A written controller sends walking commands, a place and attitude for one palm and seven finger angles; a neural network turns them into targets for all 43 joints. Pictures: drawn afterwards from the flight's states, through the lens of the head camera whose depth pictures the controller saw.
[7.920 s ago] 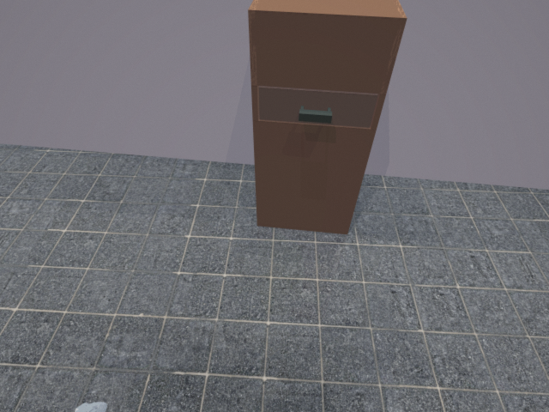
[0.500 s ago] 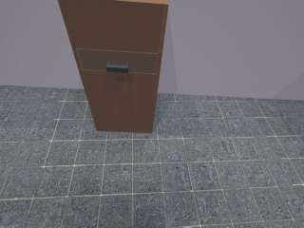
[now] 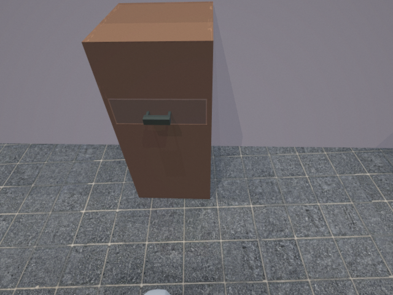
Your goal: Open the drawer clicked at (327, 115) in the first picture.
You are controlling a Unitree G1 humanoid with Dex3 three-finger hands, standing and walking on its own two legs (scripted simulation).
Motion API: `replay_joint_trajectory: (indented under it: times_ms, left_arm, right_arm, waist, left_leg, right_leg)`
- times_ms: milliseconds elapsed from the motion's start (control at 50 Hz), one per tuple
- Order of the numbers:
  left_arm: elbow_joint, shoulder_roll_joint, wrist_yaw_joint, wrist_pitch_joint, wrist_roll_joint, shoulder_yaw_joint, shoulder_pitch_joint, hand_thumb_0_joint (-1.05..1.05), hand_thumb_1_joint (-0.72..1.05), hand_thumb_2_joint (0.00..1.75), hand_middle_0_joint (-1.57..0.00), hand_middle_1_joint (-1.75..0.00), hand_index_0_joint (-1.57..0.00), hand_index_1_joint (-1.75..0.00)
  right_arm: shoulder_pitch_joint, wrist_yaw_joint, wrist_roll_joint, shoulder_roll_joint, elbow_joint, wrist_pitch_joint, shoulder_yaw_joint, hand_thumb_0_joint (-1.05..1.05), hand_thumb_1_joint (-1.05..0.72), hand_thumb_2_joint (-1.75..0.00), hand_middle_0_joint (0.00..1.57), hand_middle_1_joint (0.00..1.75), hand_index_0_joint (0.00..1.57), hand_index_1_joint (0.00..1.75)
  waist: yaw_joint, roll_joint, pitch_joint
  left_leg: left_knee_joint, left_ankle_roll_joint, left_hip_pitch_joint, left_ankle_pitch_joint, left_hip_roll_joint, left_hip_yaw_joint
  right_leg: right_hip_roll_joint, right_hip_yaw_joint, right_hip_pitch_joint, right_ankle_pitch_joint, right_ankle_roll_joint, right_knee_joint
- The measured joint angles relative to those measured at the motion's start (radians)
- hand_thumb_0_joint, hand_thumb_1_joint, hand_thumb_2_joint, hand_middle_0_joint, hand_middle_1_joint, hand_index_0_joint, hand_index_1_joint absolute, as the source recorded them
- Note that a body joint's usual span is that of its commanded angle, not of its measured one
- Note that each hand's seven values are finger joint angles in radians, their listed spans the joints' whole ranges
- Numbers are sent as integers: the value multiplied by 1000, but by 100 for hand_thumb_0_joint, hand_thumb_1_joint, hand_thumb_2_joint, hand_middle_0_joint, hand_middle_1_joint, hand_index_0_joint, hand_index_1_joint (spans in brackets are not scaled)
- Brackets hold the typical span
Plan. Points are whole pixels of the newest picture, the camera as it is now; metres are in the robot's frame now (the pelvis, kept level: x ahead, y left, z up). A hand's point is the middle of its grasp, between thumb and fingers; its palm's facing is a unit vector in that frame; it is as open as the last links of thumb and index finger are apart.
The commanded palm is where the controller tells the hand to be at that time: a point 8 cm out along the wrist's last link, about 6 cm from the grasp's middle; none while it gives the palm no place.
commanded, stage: take the last steps up to it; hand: left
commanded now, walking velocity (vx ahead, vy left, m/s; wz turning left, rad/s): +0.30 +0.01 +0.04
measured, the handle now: (157, 116) +0.79 +0.21 -0.12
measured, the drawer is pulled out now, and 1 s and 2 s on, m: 0.00 0.00 0.00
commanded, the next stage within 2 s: come to a stop and stand still in 0.52 s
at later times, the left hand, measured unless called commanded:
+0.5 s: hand (103, 281) +0.20 +0.26 -0.18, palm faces +0.07 -0.98 -0.18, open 7.4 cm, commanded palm none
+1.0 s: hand (130, 227) +0.34 +0.23 -0.18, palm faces +0.04 -0.97 -0.23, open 7.3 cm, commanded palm none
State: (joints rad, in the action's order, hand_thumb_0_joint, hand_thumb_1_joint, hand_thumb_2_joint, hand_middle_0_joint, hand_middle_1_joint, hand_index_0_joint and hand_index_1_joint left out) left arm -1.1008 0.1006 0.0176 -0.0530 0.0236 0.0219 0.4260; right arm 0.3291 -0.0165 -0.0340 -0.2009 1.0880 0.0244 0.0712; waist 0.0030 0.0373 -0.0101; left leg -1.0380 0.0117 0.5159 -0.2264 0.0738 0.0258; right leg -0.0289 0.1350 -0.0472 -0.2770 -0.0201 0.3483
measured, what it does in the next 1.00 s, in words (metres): walks ahead: left foot, then right foot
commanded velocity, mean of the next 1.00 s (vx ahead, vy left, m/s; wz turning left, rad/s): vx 0.05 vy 0.01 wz -0.01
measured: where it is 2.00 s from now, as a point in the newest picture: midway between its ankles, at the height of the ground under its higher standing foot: outside the picture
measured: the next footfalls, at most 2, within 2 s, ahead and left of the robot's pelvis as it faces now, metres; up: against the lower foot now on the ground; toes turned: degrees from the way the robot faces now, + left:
left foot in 0.26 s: +0.21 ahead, +0.16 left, +0.00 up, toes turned +9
right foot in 0.72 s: +0.36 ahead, -0.08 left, +0.00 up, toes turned -8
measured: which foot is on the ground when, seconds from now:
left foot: up 0.00-0.24, down 0.26-0.74, up 0.76-1.00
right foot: down 0.00-0.26, up 0.28-0.70, down 0.72-1.00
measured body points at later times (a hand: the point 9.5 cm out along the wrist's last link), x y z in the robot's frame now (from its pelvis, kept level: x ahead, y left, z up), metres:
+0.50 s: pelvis +0.17 +0.07 +0.00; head +0.17 +0.09 +0.45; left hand +0.20 +0.31 -0.16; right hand +0.22 -0.16 -0.15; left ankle +0.17 +0.16 -0.75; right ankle +0.19 -0.06 -0.68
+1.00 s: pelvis +0.24 +0.05 -0.01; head +0.29 +0.04 +0.43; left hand +0.34 +0.28 -0.16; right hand +0.27 -0.19 -0.17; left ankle +0.21 +0.17 -0.70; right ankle +0.32 -0.08 -0.75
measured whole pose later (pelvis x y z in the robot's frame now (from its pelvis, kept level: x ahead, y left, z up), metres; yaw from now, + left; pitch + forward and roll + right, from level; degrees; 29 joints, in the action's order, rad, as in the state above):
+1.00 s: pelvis +0.24 +0.05 -0.01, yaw +1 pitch +0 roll +1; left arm -0.98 0.15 0.04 0.02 0.03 0.05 0.10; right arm 0.22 0.02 -0.01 -0.18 1.04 0.05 0.07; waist 0.01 0.01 0.11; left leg -0.91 0.04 0.37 -0.51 0.01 0.03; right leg -0.10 0.12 -0.35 -0.16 -0.01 0.52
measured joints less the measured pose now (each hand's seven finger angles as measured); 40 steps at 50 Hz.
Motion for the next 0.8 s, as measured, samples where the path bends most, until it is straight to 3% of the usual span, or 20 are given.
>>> replay_joint_trajectory:
  times_ms: [120, 220, 260, 300, 340, 380, 500, 620, 680, 720, 800]
  left_arm:
    - [-60, -27, 3, -12, 5, -6, 72, 1, 91, 90, -20, -30, -20, -30]
    - [-86, -24, 3, -2, 8, 3, 100, 1, 91, 90, -20, -30, -20, -30]
    - [-92, -22, 1, 6, 3, 8, 110, 1, 91, 90, -20, -30, -20, -30]
    - [-94, -7, -3, 27, -4, 10, 78, 1, 91, 90, -20, -30, -20, -30]
    - [-83, 12, -5, 40, -4, 15, 38, 1, 91, 90, -20, -30, -20, -30]
    - [-60, 34, -10, 42, 2, 26, -13, 1, 91, 90, -20, -30, -20, -30]
    - [50, 80, -15, 38, 9, 47, -161, 1, 91, 90, -20, -30, -19, -29]
    - [99, 89, -19, 47, 5, 44, -262, 0, 91, 90, -20, -30, -19, -29]
    - [105, 84, -19, 48, 3, 37, -289, 0, 91, 90, -20, -30, -19, -29]
    - [108, 83, -15, 35, 1, 27, -294, 0, 91, 90, -20, -30, -19, -29]
    - [90, 40, 0, 22, -5, 3, -314, 0, 91, 90, -20, -30, -19, -29]
  right_arm:
    - [-57, -7, 6, 18, -10, -6, -5, 1, -91, -90, 20, 30, 20, 30]
    - [-129, -8, 8, 28, -36, -29, -12, 1, -92, -90, 20, 30, 20, 30]
    - [-151, -2, 2, 28, -57, -61, -18, 1, -92, -90, 20, 30, 20, 30]
    - [-172, 11, 3, 42, -68, -83, -23, 1, -92, -90, 20, 30, 20, 30]
    - [-172, 19, 5, 57, -71, -87, -28, 1, -92, -90, 20, 30, 20, 30]
    - [-158, 39, 14, 64, -76, -96, -15, -1, -93, -90, 20, 30, 20, 30]
    - [-87, 42, 10, 48, -47, -96, -22, -2, -95, -90, 20, 30, 20, 30]
    - [-15, 34, 3, 65, -12, -78, -30, 0, -92, -90, 20, 30, 20, 30]
    - [15, 35, 0, 74, 5, -67, -33, 0, -91, -90, 20, 30, 20, 30]
    - [38, 38, 4, 82, 21, -60, -39, 0, -91, -90, 20, 30, 20, 30]
    - [23, 43, 24, 70, 43, -21, -33, 0, -91, -90, 20, 30, 20, 30]
  waist:
    - [-23, -12, 32]
    - [-52, -36, 56]
    - [-49, -42, 61]
    - [-43, -61, 78]
    - [-39, -66, 70]
    - [-25, -69, 58]
    - [-13, -71, 16]
    - [17, -60, 21]
    - [38, -45, 36]
    - [45, -48, 44]
    - [58, 6, 74]
  left_leg:
    - [163, 3, 39, 37, 34, 35]
    - [367, -28, -51, 7, 9, 83]
    - [441, -50, -110, 50, -4, 97]
    - [375, -63, -112, 4, -14, 116]
    - [388, -66, -152, -37, -17, 133]
    - [452, -62, -205, -28, -28, 141]
    - [625, -68, -335, 6, -63, 143]
    - [671, -46, -428, -30, -68, 144]
    - [638, -25, -451, -78, -53, 144]
    - [578, -4, -450, -130, -45, 143]
    - [377, 14, -366, -286, -18, 76]
  right_leg:
    - [-8, 14, 69, -26, 23, -51]
    - [-38, 17, 98, -116, 67, 13]
    - [-61, 8, 49, -194, 66, 172]
    - [-69, -50, -75, -250, 33, 485]
    - [-58, -75, -206, -220, 11, 735]
    - [-62, -68, -309, -152, 6, 829]
    - [-87, -58, -462, -10, 33, 689]
    - [-89, -63, -440, 38, 46, 448]
    - [-72, -51, -381, 45, 40, 327]
    - [-62, -46, -310, 176, 33, 203]
    - [-32, -8, -292, 70, -6, 228]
